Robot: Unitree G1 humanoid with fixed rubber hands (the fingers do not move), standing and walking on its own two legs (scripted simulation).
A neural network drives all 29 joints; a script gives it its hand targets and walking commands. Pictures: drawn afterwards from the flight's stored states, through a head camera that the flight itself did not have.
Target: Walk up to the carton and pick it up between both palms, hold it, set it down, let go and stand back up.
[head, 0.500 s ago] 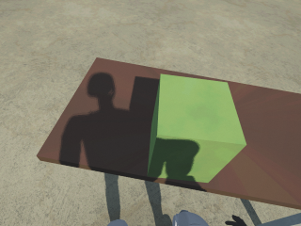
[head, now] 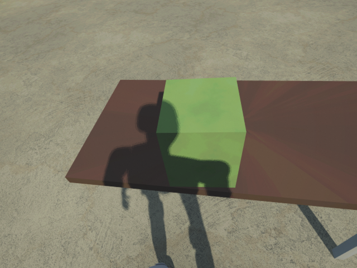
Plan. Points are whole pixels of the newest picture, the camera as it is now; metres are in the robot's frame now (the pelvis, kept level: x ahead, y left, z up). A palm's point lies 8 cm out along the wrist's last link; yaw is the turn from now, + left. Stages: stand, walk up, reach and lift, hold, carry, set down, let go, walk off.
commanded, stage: walk up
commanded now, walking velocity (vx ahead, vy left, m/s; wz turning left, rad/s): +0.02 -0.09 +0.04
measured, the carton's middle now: (201, 134) +0.48 -0.04 -0.01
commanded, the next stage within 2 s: none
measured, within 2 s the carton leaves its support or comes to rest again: neither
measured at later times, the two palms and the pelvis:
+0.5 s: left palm out of the picture -0.10 +0.12 -0.12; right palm out of the picture +0.11 -0.27 -0.14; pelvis +0.05 -0.05 +0.01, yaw +0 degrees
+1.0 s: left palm (122, 257) +0.19 +0.20 -0.15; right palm out of the picture +0.15 -0.27 -0.16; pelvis +0.10 -0.03 -0.01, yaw -4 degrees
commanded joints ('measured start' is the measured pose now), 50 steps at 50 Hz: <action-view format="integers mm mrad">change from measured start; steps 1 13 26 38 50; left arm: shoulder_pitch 29 263 426 268 54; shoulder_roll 116 87 0 -5 -12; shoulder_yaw -12 -33 -48 -35 2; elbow -45 10 134 61 -122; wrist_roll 8 12 17 9 5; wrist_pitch -43 -134 -149 -74 -8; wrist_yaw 19 30 51 41 38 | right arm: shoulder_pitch -111 -32 -194 91 -111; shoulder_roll -84 -33 73 13 -91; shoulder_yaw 0 21 54 46 -6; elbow -118 76 3 77 -3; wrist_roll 31 12 24 58 -6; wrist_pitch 14 -18 -62 -63 -43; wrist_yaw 0 41 38 -14 -19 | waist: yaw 48 92 87 -37 46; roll -445 -248 -228 56 17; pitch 230 181 209 -33 -181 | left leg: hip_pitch -33 -352 -155 243 163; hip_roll -54 3 -24 296 200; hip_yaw -83 -48 105 -286 -53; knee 337 366 210 -296 -236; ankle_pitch -195 64 -1 732 436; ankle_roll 28 -71 -52 346 227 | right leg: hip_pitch -502 184 72 -188 -170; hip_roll -392 -416 -285 -65 -105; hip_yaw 464 434 206 131 102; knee -544 -414 -242 759 438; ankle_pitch -475 -90 787 -217 -96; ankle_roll -23 67 -38 41 94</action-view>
